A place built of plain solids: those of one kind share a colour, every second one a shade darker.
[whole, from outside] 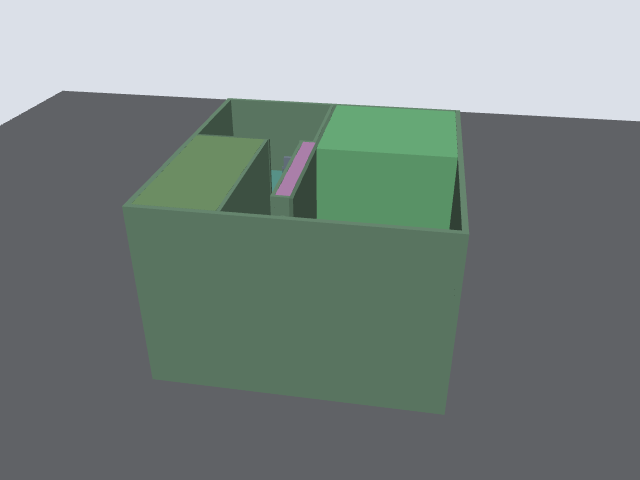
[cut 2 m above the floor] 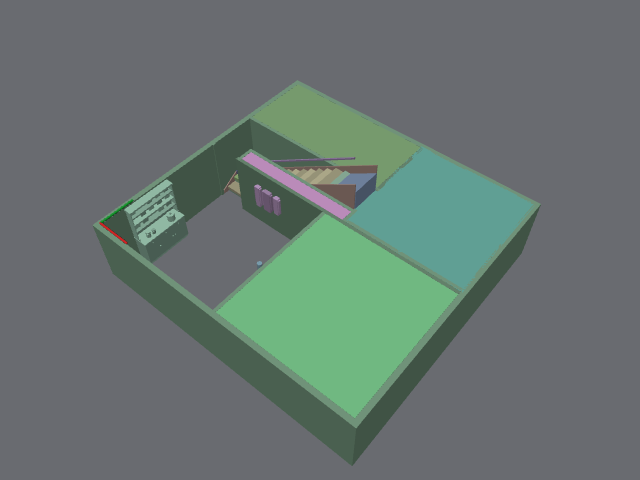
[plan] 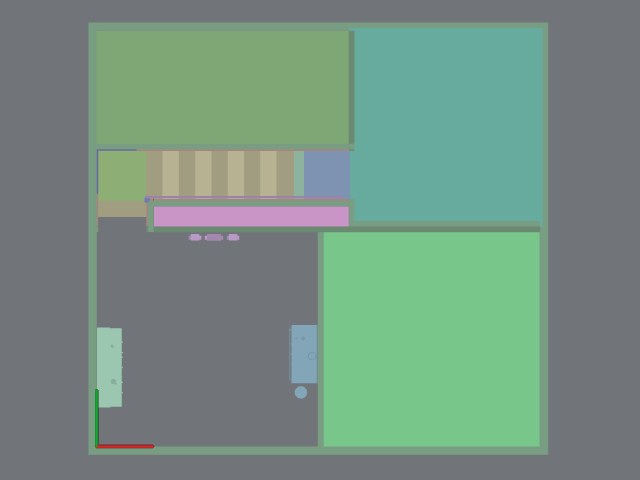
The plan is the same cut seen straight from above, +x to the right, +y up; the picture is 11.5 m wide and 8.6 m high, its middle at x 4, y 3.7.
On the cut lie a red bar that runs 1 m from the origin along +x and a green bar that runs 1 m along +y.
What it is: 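A farmhouse's boxed stair, a dwelling of no particular year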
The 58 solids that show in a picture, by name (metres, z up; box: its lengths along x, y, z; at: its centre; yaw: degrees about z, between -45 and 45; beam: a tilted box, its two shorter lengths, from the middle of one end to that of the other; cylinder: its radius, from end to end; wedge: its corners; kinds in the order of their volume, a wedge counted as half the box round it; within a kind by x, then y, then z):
{
 "beside_lower_1": {"box": [3.88, 3.84, 5.26], "at": [6.0, 1.92, 2.58]},
 "behind_box_1": {"box": [4.52, 2.02, 5.26], "at": [2.26, 6.44, 2.58]},
 "wall_1": {"box": [0.15, 7.75, 5.26], "at": [-0.07, 3.73, 2.58]},
 "wall_2": {"box": [0.029, 0.1, 5.26], "at": [0.01, 3.89, 2.58]},
 "wall_3": {"box": [0.1, 0.56, 5.26], "at": [0.97, 4.12, 2.58]},
 "wall_4": {"box": [4.62, 0.1, 5.26], "at": [2.31, 5.38, 2.58]},
 "wall_5": {"box": [3.7, 0.1, 5.26], "at": [2.77, 4.35, 2.58]},
 "wall_6": {"box": [8.24, 0.15, 5.26], "at": [3.97, -0.07, 2.58]},
 "wall_7": {"box": [8.24, 0.15, 5.26], "at": [3.97, 7.53, 2.58]},
 "wall_8": {"box": [0.1, 3.84, 2.84], "at": [4.01, 1.92, 1.37]},
 "wall_9": {"box": [7.05, 0.1, 5.26], "at": [4.41, 3.89, 2.58]},
 "wall_10": {"box": [0.1, 0.5, 5.26], "at": [4.57, 4.19, 2.58]},
 "wall_11": {"box": [0.1, 2.15, 5.26], "at": [4.57, 6.37, 2.58]},
 "wall_12": {"box": [3.32, 0.1, 5.26], "at": [6.28, 3.99, 2.58]},
 "wall_13": {"box": [0.15, 7.75, 5.26], "at": [8.02, 3.73, 2.58]},
 "upper_1": {"box": [3.47, 3.56, 2.78], "at": [6.25, 5.72, 1.34]},
 "beside_box_1": {"box": [3.5, 0.36, 5.26], "at": [2.77, 4.12, 2.58]},
 "carriage_1": {"wedge": [[0.88, 4.43, -0.05], [0.88, 4.43, 0.32], [0.88, 5.3, -0.05], [0.88, 5.3, 0.32], [4.54, 4.43, -0.05], [4.54, 4.43, 2.61], [4.54, 5.3, -0.05], [4.54, 5.3, 2.61]]},
 "plate_dresser_1": {"box": [0.016, 1.35, 1.04], "at": [0.01, 1.42, 1.38]},
 "plate_dresser_2": {"box": [0.2, 0.022, 1.04], "at": [0.1, 0.73, 1.38]},
 "plate_dresser_3": {"box": [0.2, 1.35, 0.032], "at": [0.1, 1.42, 1.16]},
 "plate_dresser_4": {"box": [0.2, 1.35, 0.032], "at": [0.1, 1.42, 1.42]},
 "plate_dresser_5": {"box": [0.2, 1.35, 0.032], "at": [0.1, 1.42, 1.68]},
 "plate_dresser_6": {"box": [0.2, 0.022, 1.04], "at": [0.1, 2.1, 1.38]},
 "plate_dresser_7": {"box": [0.24, 1.43, 0.06], "at": [0.12, 1.42, 1.93]},
 "plate_dresser_8": {"box": [0.41, 1.37, 0.14], "at": [0.21, 1.42, 0.02]},
 "plate_dresser_9": {"box": [0.43, 1.39, 0.74], "at": [0.22, 1.42, 0.46]},
 "plate_dresser_10": {"box": [0.45, 1.41, 0.03], "at": [0.23, 1.42, 0.84]},
 "plate_dresser_11": {"cylinder": 0.11, "from": [0.28, 1.8, 0.86], "to": [0.28, 1.8, 1.07]},
 "string_1": {"wedge": [[0.0, 3.94, -0.05], [0.0, 3.94, 0.13], [0.0, 4.53, -0.05], [0.0, 4.53, 0.49], [0.03, 3.94, -0.05], [0.03, 3.94, 0.13], [0.03, 4.53, -0.05], [0.03, 4.53, 0.49]]},
 "string_2": {"wedge": [[0.72, 5.3, -0.05], [0.72, 5.3, 0.49], [0.72, 5.33, -0.05], [0.72, 5.33, 0.49], [4.52, 5.3, -0.05], [4.52, 5.3, 2.87], [4.52, 5.33, -0.05], [4.52, 5.33, 2.87]]},
 "string_3": {"wedge": [[0.89, 3.94, -0.05], [0.89, 3.94, 0.13], [0.89, 4.38, -0.05], [0.89, 4.38, 0.4], [0.92, 3.94, -0.05], [0.92, 3.94, 0.13], [0.92, 4.38, -0.05], [0.92, 4.38, 0.4]]},
 "string_4": {"wedge": [[0.94, 4.4, -0.05], [0.94, 4.4, 0.64], [0.94, 4.44, -0.05], [0.94, 4.44, 0.64], [4.52, 4.4, -0.05], [4.52, 4.4, 2.87], [4.52, 4.44, -0.05], [4.52, 4.44, 2.87]]},
 "rail_1": {"wedge": [[0.87, 4.45, 1.39], [0.87, 4.45, 1.44], [0.87, 4.49, 1.39], [0.87, 4.49, 1.44], [4.41, 4.45, 3.61], [4.41, 4.45, 3.66], [4.41, 4.49, 3.61], [4.41, 4.49, 3.66]]},
 "tread_1": {"wedge": [[0.02, 4.11, 0.08], [0.02, 4.11, 0.18], [0.02, 4.45, 0.08], [0.02, 4.45, 0.18], [0.9, 4.11, 0.08], [0.9, 4.11, 0.18], [0.9, 4.45, 0.08], [0.9, 4.45, 0.18]]},
 "tread_2": {"wedge": [[0.89, 4.42, 0.44], [0.89, 4.42, 0.54], [0.89, 5.31, 0.44], [0.89, 5.31, 0.54], [1.23, 4.42, 0.45], [1.23, 4.42, 0.55], [1.23, 5.31, 0.45], [1.23, 5.31, 0.55]]},
 "tread_3": {"wedge": [[1.18, 4.42, 0.63], [1.18, 4.42, 0.73], [1.18, 5.31, 0.63], [1.18, 5.31, 0.73], [1.52, 4.42, 0.63], [1.52, 4.42, 0.73], [1.52, 5.31, 0.63], [1.52, 5.31, 0.73]]},
 "tread_4": {"wedge": [[1.47, 4.42, 0.81], [1.47, 4.42, 0.91], [1.47, 5.31, 0.81], [1.47, 5.31, 0.91], [1.81, 4.42, 0.81], [1.81, 4.42, 0.91], [1.81, 5.31, 0.81], [1.81, 5.31, 0.91]]},
 "tread_5": {"wedge": [[1.76, 4.42, 0.99], [1.76, 4.42, 1.09], [1.76, 5.31, 0.99], [1.76, 5.31, 1.09], [2.1, 4.42, 0.99], [2.1, 4.42, 1.09], [2.1, 5.31, 0.99], [2.1, 5.31, 1.09]]},
 "tread_6": {"wedge": [[2.05, 4.42, 1.18], [2.05, 4.42, 1.28], [2.05, 5.31, 1.18], [2.05, 5.31, 1.28], [2.39, 4.42, 1.18], [2.39, 4.42, 1.28], [2.39, 5.31, 1.18], [2.39, 5.31, 1.28]]},
 "tread_7": {"wedge": [[2.35, 4.42, 1.36], [2.35, 4.42, 1.46], [2.35, 5.31, 1.36], [2.35, 5.31, 1.46], [2.69, 4.42, 1.36], [2.69, 4.42, 1.46], [2.69, 5.31, 1.36], [2.69, 5.31, 1.46]]},
 "tread_8": {"wedge": [[2.64, 4.42, 1.54], [2.64, 4.42, 1.64], [2.64, 5.31, 1.54], [2.64, 5.31, 1.64], [2.98, 4.42, 1.54], [2.98, 4.42, 1.64], [2.98, 5.31, 1.54], [2.98, 5.31, 1.64]]},
 "tread_9": {"wedge": [[2.93, 4.42, 1.72], [2.93, 4.42, 1.82], [2.93, 5.31, 1.72], [2.93, 5.31, 1.82], [3.27, 4.42, 1.72], [3.27, 4.42, 1.82], [3.27, 5.31, 1.72], [3.27, 5.31, 1.82]]},
 "tread_10": {"wedge": [[3.22, 4.42, 1.9], [3.22, 4.42, 2.0], [3.22, 5.31, 1.91], [3.22, 5.31, 2.01], [3.56, 4.42, 1.91], [3.56, 4.42, 2.01], [3.56, 5.31, 1.91], [3.56, 5.31, 2.01]]},
 "radiator_1": {"box": [0.14, 0.83, 0.49], "at": [7.83, 5.24, 3.06]},
 "coat_pegs_1": {"box": [0.15, 0.12, 0.73], "at": [1.76, 3.75, 1.19]},
 "coat_pegs_2": {"box": [0.07, 0.07, 0.58], "at": [1.84, 3.74, 1.24]},
 "coat_pegs_3": {"box": [0.25, 0.12, 0.71], "at": [2.1, 3.75, 1.2]},
 "coat_pegs_4": {"box": [0.15, 0.12, 0.61], "at": [2.44, 3.75, 1.25]},
 "landing_1": {"wedge": [[0.02, 4.4, 0.26], [0.02, 4.4, 0.36], [0.02, 5.31, 0.26], [0.02, 5.31, 0.36], [0.94, 4.4, 0.26], [0.94, 4.4, 0.36], [0.94, 5.31, 0.26], [0.94, 5.31, 0.36]]},
 "kitchen_range_1": {"box": [0.02, 0.95, 0.02], "at": [3.46, 1.65, 0.77]},
 "kitchen_range_2": {"cylinder": 0.11, "from": [3.66, 0.97, 0.0], "to": [3.66, 0.97, 0.28]},
 "kitchen_range_3": {"cylinder": 0.1, "from": [3.7, 1.94, 0.82], "to": [3.7, 1.94, 0.95]},
 "kitchen_range_4": {"box": [0.47, 1.05, 0.035], "at": [3.72, 1.65, 0.8]},
 "kitchen_range_5": {"box": [0.024, 1.05, 0.22], "at": [3.95, 1.65, 0.93]},
 "string_turn_1": {"box": [0.029, 0.8, 0.54], "at": [0.01, 4.93, 0.22]},
 "string_turn_2": {"box": [0.69, 0.029, 0.54], "at": [0.37, 5.31, 0.22]},
 "riser_1": {"wedge": [[3.53, 4.42, 1.98], [3.53, 4.42, 2.1], [3.53, 5.31, 1.98], [3.53, 5.31, 2.1], [3.86, 4.42, 2.07], [3.86, 4.42, 2.1], [3.86, 5.31, 2.07], [3.86, 5.31, 2.1]]}
}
